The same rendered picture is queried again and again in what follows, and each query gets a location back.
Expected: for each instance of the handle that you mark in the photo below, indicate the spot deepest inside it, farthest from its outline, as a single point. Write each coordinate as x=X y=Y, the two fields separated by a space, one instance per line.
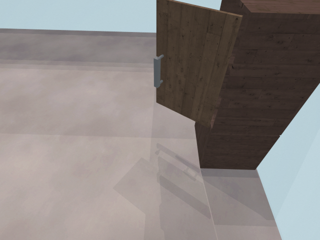
x=157 y=70

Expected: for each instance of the cupboard door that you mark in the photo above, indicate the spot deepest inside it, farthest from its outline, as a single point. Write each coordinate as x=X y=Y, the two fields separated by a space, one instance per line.
x=197 y=43

